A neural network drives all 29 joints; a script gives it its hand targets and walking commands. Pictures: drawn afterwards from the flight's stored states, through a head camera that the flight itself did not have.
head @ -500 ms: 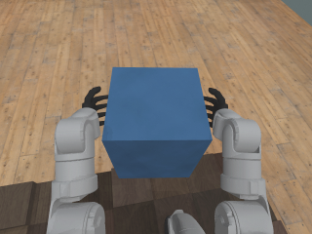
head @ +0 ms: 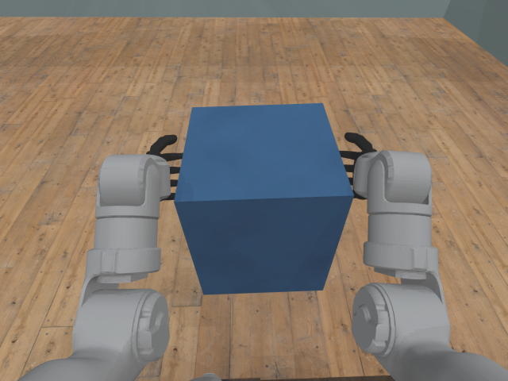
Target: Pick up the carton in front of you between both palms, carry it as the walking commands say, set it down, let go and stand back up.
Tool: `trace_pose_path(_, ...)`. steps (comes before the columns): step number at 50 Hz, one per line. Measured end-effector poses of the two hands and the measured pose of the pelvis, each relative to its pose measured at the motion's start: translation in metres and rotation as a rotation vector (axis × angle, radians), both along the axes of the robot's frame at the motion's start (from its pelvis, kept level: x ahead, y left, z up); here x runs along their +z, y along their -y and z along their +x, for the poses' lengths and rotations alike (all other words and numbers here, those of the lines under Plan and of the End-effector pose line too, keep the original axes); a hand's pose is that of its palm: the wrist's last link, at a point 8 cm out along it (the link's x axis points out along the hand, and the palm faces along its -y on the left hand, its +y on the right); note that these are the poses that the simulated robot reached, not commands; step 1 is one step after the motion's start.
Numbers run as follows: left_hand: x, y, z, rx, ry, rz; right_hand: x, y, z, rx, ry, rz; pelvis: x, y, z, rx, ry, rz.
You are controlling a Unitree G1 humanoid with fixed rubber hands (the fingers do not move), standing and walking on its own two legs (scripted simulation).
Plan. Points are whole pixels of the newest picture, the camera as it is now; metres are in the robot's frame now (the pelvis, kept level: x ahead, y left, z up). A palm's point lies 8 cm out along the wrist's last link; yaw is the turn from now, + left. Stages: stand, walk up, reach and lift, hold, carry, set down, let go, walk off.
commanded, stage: carry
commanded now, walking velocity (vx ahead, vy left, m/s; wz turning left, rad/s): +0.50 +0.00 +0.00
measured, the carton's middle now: (260, 203) +0.38 +0.02 +0.09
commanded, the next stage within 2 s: none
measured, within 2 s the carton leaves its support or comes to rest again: neither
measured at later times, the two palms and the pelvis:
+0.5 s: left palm (210, 106) +0.63 +0.14 +0.11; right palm (350, 117) +0.61 -0.16 +0.11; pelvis +0.26 +0.01 -0.01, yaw +0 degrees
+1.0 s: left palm (226, 72) +0.90 +0.14 +0.06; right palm (328, 73) +0.92 -0.16 +0.06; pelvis +0.55 -0.03 -0.05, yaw +0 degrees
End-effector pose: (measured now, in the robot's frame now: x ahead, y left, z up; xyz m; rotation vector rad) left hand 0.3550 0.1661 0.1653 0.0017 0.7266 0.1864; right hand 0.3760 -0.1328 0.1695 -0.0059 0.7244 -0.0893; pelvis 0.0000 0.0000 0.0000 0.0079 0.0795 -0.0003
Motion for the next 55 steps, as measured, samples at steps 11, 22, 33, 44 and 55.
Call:
trace_pose_path(11, -0.078, 0.000, 0.118, -0.093, -0.162, -0.030, -0.079, 0.000, 0.080, -0.086, -0.161, -0.041, 0.007, -0.028, 0.104, -0.010, -0.005, -0.017)
trace_pose_path(22, -0.061, 0.019, 0.231, -0.073, 0.011, -0.045, -0.064, 0.019, 0.193, -0.115, 0.011, 0.001, 0.006, -0.016, 0.220, 0.001, -0.016, 0.009)
trace_pose_path(33, -0.075, 0.058, 0.371, -0.076, 0.038, 0.041, -0.085, 0.059, 0.349, -0.042, 0.040, -0.007, -0.055, 0.026, 0.370, 0.007, 0.008, 0.015)
trace_pose_path(44, -0.115, 0.041, 0.462, 0.006, -0.092, 0.019, -0.121, 0.042, 0.463, 0.020, -0.089, -0.004, -0.043, 0.039, 0.475, 0.002, -0.005, 0.013)
trace_pose_path(55, -0.114, 0.018, 0.633, -0.018, 0.030, -0.026, -0.113, 0.019, 0.619, -0.028, 0.030, -0.022, -0.064, 0.014, 0.634, -0.009, -0.004, 0.001)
